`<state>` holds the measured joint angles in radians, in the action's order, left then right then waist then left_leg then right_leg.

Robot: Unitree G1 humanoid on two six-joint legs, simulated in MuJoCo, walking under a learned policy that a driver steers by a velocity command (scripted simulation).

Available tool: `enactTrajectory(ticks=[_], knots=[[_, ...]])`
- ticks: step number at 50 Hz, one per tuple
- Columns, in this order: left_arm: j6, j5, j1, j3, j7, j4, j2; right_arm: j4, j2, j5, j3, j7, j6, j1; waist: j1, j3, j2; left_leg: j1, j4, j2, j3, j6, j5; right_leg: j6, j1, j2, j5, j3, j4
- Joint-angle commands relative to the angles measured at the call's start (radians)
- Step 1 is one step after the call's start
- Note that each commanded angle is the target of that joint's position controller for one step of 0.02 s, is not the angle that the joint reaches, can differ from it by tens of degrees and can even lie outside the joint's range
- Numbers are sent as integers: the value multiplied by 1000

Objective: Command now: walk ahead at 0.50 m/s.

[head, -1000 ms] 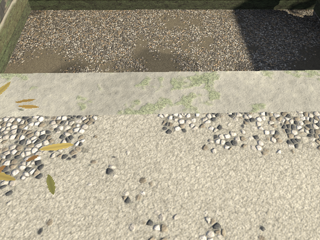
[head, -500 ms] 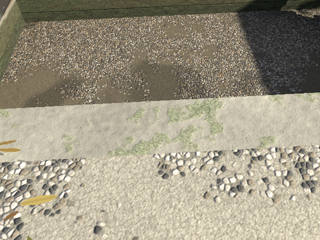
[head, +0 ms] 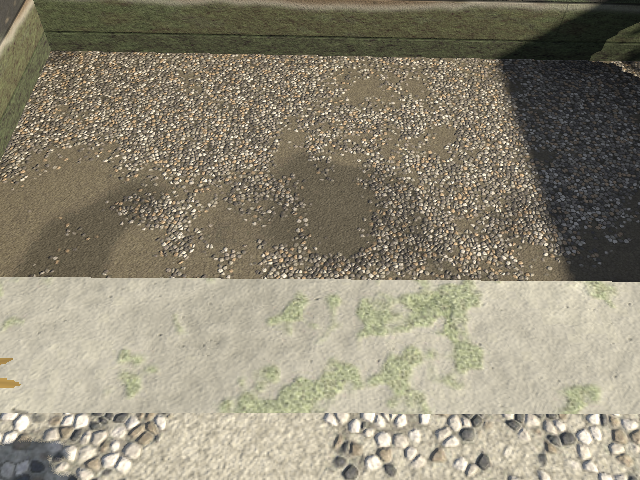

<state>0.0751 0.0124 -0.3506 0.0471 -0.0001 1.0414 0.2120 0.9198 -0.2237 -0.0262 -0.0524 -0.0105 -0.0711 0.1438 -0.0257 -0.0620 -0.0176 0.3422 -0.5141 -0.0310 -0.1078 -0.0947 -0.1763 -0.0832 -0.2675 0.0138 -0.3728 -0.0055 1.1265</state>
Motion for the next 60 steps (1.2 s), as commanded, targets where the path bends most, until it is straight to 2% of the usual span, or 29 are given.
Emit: enactTrajectory(ticks=[1, 4, 7, 11, 16, 20, 21, 22, 23, 24, 25, 26, 27, 29, 30, 34, 37, 41, 46, 49, 50, 51, 52, 53, 54, 55, 56, 58, 60], knots=[[-5, 21, -22, 16, 10, -53, 62, 15, -57, 11, -10, 6, -17, 107, 8, 45, 71, -217, 328, 272, 339, -111, 89, 2, -255, -96, 87, 54, 36], [-32, 28, -2, 15, 23, -60, 40, 53, -77, 16, -11, 10, -38, 183, -7, 41, 70, -197, 356, 247, 263, -114, 204, 28, -254, -101, 123, 26, -20], [-43, 27, 126, 13, 28, -104, 48, 71, -93, 17, -12, 11, -38, 239, 11, -2, 67, -221, 396, 231, 223, -111, 204, 55, -359, -125, 222, 0, -117], [-39, 16, 277, 3, 32, -157, 39, 89, -81, 17, -4, 13, -34, 302, 47, -30, 70, -270, 402, 205, 173, -93, 286, 73, -395, -117, 329, -35, -316], [-31, 6, 388, -7, 29, -197, 33, 121, -71, 5, 4, 18, -24, 383, 82, -48, 89, -384, 354, 214, 136, -91, 431, 48, -368, -75, 354, -76, -482], [-25, 15, 306, -3, 11, -193, 36, 133, -94, -2, 2, 30, -4, 378, 42, -12, 102, -420, 164, 235, 105, -84, 793, -9, -204, -3, 216, -106, -541], [-17, 16, 200, 7, 5, -161, 53, 130, -107, 0, -1, 31, -4, 358, -3, 34, 97, -412, 51, 226, 100, -72, 866, -29, -87, 27, 206, -112, -575], [-6, 24, 34, 22, -1, -108, 77, 123, -112, 9, -2, 30, -2, 328, -81, 108, 67, -341, -136, 195, 74, -49, 795, -56, 115, 26, 285, -104, -657], [3, 45, -137, 48, -10, -74, 170, 89, -82, 20, 8, 27, -6, 325, -128, 234, -29, -134, -425, 141, 41, -19, 436, -112, 381, -179, 340, 118, -662], [-5, 38, -147, 65, -6, -84, 254, 85, 13, 47, 21, 23, -4, 478, -49, 364, -217, 172, -773, -39, 32, 20, -400, -262, 600, -459, 389, 554, -745], [-20, -11, -96, 64, 1, -104, 215, 105, -87, 20, -9, 33, 10, 426, -75, 322, -52, 225, -852, -7, 171, 16, -337, -261, 490, -429, 254, 574, -799], [-29, -2, 7, 40, -9, -120, 140, 62, -87, 18, -17, 41, 11, 330, -40, 156, -40, 280, -875, 25, 171, 11, -277, -231, 349, -409, 219, 451, -846], [-20, 7, 55, 26, -12, -128, 83, 42, -62, 15, -14, 47, 10, 280, -17, 67, -11, 278, -830, 67, 164, 10, -223, -179, 228, -364, 249, 336, -884], [-2, 12, 60, 11, -26, -120, 27, 52, -35, -1, -19, 39, 35, 308, 38, 30, -34, 190, -740, 102, 169, 20, -150, -93, 92, -282, 292, 176, -922], [7, 14, 37, 10, -29, -114, 24, 57, -18, -3, -20, 34, 50, 325, 49, 32, -41, 167, -725, 99, 165, 26, -133, -80, 67, -273, 304, 135, -930], [25, 9, -36, 22, -31, -110, 65, 6, 1, -4, -21, 21, 86, 223, 56, -16, -40, 274, -659, 112, 142, 40, -15, -68, 58, -258, 315, 29, -961], [19, 15, -99, 18, -38, -109, 71, -43, -2, -4, -22, 15, 82, 114, 30, -29, -37, 379, -566, 108, 141, 38, 83, -64, 132, -268, 378, -12, -935], [14, 4, -140, 10, -42, -113, 73, -113, 22, -9, -5, 10, 90, -1, 10, -52, -53, 376, -374, 96, 83, 30, 164, -49, 173, -266, 527, -105, -883], [-9, 9, -168, 8, -46, -124, 100, -183, 16, 4, 6, 0, 91, -85, -14, -50, -57, 280, -245, 54, -18, -21, 41, -54, 235, -305, 707, -183, -778], [-23, -2, -125, 24, -51, -148, 168, -176, -14, 5, -9, 9, 85, 8, 30, 40, -94, 72, -176, -42, -73, -68, -111, -35, 255, -298, 1063, -241, -561], [-29, -7, -104, 29, -47, -154, 182, -148, -35, 4, -22, 11, 79, 120, 86, 111, -85, -76, -123, -69, -58, -91, -75, -20, 222, -291, 1048, -250, -397], [-36, -23, -69, 32, -40, -174, 185, -105, -88, -2, -44, 14, 70, 282, 181, 187, -27, -310, 17, -34, 55, -136, -26, 19, 67, -254, 841, -266, -120], [-29, -9, -86, 8, -26, -217, 61, -102, -210, -1, -67, 26, 62, 310, 127, 237, 180, -512, 32, 263, 458, -201, 157, 56, -224, -132, -121, -220, 200], [-33, -16, -35, 17, -16, -307, 99, -121, -257, 40, -80, 20, 78, 321, 154, 349, 223, -631, 191, 380, 847, -353, 104, 106, -474, 10, -165, -6, 349], [-32, -13, 78, 19, -18, -338, 138, -123, -206, 42, -73, 32, 95, 286, 154, 219, 119, -569, 226, 359, 724, -329, -1, 113, -589, -54, -72, 46, 333], [-24, -13, 94, 21, -20, -344, 148, -115, -151, 38, -59, 40, 99, 263, 129, 127, 69, -448, 232, 332, 635, -307, -25, 114, -585, -80, -23, 29, 304], [-27, 0, 67, 22, -25, -327, 140, -112, -111, 24, -46, 40, 96, 242, 73, 82, -5, -326, 236, 281, 570, -261, -25, 115, -523, -105, -1, 32, 234], [-60, 21, 67, 13, -23, -337, 103, -150, -79, 21, -28, 52, 75, 153, 0, 51, 5, -96, 247, 190, 458, -198, -6, 132, -383, -124, 56, 45, 115], [-94, 35, 60, 6, -21, -344, 79, -168, -111, 21, -32, 42, 52, 166, -19, 69, 26, -33, 245, 139, 427, -187, 35, 143, -351, -106, 98, 29, 61]])
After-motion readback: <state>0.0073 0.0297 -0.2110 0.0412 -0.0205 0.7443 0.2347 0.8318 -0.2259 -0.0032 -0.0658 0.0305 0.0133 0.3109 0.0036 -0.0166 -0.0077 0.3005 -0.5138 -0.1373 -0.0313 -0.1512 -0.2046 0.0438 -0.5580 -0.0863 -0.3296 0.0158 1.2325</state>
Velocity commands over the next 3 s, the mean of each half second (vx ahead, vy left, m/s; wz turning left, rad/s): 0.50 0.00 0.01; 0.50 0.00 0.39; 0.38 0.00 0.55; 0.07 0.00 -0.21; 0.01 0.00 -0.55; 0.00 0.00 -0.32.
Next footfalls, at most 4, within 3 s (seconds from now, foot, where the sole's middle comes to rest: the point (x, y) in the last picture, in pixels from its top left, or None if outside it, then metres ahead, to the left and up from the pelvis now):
0.46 right None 0.40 -0.10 -0.77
1.02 left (282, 411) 0.61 0.11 -0.77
1.54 right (302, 336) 0.79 0.07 -0.77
2.00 left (227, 390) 0.65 0.23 -0.77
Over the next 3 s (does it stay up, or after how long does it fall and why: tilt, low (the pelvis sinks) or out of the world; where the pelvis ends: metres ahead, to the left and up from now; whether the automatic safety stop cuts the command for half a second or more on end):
stays up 0.55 0.10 0.01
